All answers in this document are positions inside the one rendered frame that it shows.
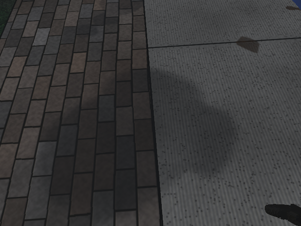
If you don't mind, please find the right robot hand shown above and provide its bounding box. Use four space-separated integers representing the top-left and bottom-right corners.
264 203 301 226

